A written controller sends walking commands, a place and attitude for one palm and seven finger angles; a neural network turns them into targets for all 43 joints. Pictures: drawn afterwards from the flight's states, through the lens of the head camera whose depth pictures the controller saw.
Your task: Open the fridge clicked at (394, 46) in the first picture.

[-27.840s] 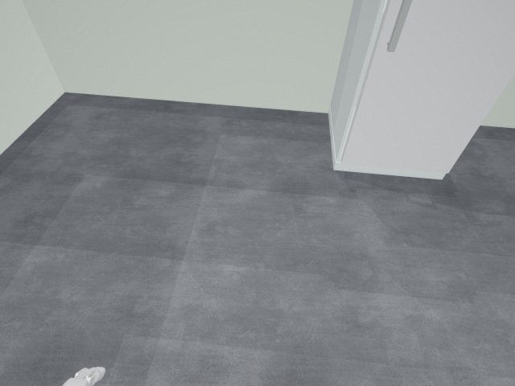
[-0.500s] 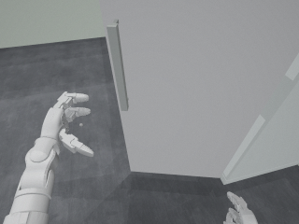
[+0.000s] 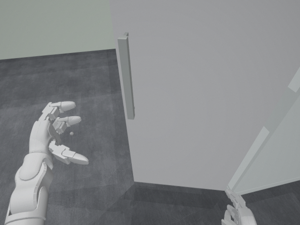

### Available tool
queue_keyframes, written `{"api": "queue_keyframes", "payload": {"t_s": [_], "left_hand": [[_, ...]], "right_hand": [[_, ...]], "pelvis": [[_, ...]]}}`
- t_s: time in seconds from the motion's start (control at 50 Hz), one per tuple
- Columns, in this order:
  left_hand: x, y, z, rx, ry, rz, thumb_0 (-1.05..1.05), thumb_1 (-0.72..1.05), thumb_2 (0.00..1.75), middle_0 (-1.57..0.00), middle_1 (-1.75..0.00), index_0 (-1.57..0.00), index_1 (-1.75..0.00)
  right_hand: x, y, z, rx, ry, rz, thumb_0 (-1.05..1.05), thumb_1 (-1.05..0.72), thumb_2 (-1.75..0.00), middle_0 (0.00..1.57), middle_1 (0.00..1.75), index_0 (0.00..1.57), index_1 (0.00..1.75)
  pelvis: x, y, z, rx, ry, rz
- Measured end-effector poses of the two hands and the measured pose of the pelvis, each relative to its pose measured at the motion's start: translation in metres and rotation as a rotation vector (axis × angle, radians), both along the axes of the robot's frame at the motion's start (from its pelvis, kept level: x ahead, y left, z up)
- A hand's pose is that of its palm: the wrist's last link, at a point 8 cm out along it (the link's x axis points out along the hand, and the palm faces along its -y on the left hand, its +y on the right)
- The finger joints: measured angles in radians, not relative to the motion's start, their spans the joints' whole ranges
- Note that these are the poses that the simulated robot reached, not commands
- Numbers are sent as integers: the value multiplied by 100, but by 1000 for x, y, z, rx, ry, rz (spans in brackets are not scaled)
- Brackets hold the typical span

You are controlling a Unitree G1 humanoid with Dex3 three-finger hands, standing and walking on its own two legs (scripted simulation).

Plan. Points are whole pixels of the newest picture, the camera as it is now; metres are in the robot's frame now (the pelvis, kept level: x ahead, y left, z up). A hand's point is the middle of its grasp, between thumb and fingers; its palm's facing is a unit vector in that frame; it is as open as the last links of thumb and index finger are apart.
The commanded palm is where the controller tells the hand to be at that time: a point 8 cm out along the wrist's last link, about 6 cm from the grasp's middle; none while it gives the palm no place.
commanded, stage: draw the hand back to the body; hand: left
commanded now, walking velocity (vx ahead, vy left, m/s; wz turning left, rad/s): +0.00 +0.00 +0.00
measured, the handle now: (129, 80) +0.54 +0.14 +0.13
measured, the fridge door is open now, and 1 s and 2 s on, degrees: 71 71 71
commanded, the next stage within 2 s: step back with the hand held close in 1.12 s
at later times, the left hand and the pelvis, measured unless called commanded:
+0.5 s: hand (47, 144) +0.23 +0.26 +0.15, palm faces +0.43 -0.85 -0.31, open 11.2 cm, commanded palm +0.18 +0.30 +0.17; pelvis +0.01 +0.01 +0.01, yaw +0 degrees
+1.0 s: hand (29, 152) +0.20 +0.28 +0.16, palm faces +0.50 -0.80 -0.35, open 7.5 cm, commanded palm +0.15 +0.31 +0.18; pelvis +0.01 +0.01 +0.01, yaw +0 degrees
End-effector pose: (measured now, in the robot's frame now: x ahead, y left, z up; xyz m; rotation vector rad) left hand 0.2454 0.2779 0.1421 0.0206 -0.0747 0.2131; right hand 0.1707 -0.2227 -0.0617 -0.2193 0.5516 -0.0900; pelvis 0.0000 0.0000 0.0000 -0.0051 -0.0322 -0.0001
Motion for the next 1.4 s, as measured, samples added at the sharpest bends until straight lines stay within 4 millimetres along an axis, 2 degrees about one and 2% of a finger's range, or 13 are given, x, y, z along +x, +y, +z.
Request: {"api": "queue_keyframes", "payload": {"t_s": [0.06, 0.12, 0.28, 0.48, 0.68, 0.86, 1.0, 1.26, 1.34, 1.4], "left_hand": [[-3, -2, 1, 0, 24, -18, -1, -52, 21, -24, -113, -25, -113], [-9, 1, 4, 118, 31, 41, -1, -46, 24, -25, -110, -25, -110], [-38, 17, 9, 254, 3, 180, -1, -23, 35, -24, -97, -25, -96], [-53, 24, 23, 329, -36, 226, 0, 12, 52, -23, -76, -24, -76], [-72, 33, 35, 392, -50, 250, 1, 48, 70, -22, -55, -23, -55], [-90, 42, 37, 404, -45, 308, 1, 77, 84, -21, -38, -22, -37], [-87, 40, 34, 388, -44, 305, 2, 86, 88, -21, -32, -21, -32], [-81, 37, 35, 395, -45, 284, 2, 89, 90, -21, -31, -21, -30], [-77, 41, 47, 448, -108, 294, 2, 89, 90, -21, -31, -21, -30], [-73, 39, 48, 477, -129, 263, 2, 89, 90, -21, -30, -21, -30]], "right_hand": [[8, 6, 4, 8, -31, 10, 2, -90, -90, 20, 30, 20, 30], [13, 9, 8, 2, -40, 30, 2, -90, -90, 20, 30, 20, 30], [9, 11, 3, -18, 32, 54, 2, -90, -90, 20, 30, 20, 30], [4, 13, -6, -13, 92, 37, 2, -90, -90, 20, 30, 20, 30], [11, 15, -3, -2, 73, 25, 2, -90, -90, 20, 30, 20, 30], [19, 16, 0, -15, 58, 43, 2, -90, -90, 20, 30, 20, 30], [18, 19, 0, -15, 57, 47, 2, -90, -90, 20, 30, 20, 30], [10, 16, -3, -11, 78, 26, 2, -90, -90, 20, 30, 20, 30], [8, 15, -4, -13, 93, 25, 2, -90, -90, 20, 30, 20, 30], [5, 12, -4, -26, 113, 8, 2, -90, -90, 20, 30, 20, 30]], "pelvis": [[0, 1, 1, 0, -5, 2], [2, 2, 2, 1, -12, -1], [5, 4, 6, 0, -35, 0], [11, 8, 8, -1, -46, 0], [16, 10, 9, -4, -50, -7], [16, 10, 9, -6, -55, 1], [13, 10, 8, -3, -56, 2], [15, 9, 9, -5, -58, -4], [11, 10, 7, -10, -24, 3], [6, 13, 5, -11, 9, 3]]}}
